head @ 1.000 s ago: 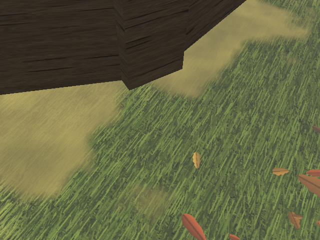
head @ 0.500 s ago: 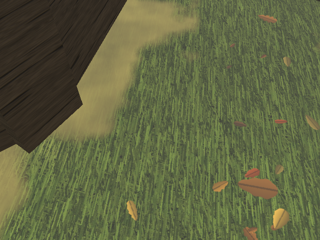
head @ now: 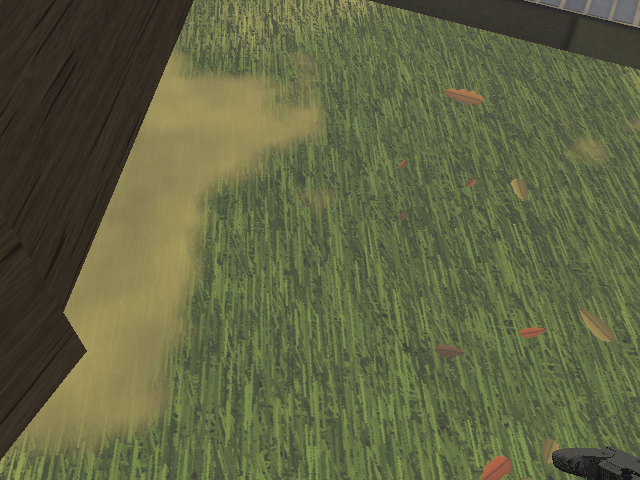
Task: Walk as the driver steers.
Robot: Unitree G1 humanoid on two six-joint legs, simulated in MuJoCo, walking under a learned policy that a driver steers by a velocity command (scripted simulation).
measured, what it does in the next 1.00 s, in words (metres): walks ahead, turning right: right foot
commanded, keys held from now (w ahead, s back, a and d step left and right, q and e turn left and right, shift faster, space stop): w+e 0.84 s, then w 0.16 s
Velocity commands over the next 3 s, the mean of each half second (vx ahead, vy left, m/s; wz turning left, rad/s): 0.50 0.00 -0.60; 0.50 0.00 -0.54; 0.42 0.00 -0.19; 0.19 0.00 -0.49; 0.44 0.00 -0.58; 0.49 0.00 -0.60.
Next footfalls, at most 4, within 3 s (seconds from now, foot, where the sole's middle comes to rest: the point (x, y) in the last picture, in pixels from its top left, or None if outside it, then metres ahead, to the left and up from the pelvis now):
0.48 right None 0.38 -0.14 -0.76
1.02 left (422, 358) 0.74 -0.14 -0.76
1.50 right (548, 332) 0.83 -0.43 -0.76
2.00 left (475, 293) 0.92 -0.27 -0.76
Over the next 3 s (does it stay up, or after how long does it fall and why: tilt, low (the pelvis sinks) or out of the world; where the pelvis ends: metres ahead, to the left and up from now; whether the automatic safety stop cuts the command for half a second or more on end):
stays up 0.94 -0.77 0.00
